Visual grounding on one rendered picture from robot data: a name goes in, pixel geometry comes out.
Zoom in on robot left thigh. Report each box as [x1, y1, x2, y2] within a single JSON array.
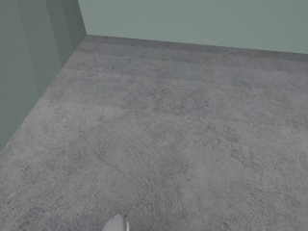
[[101, 218, 130, 231]]

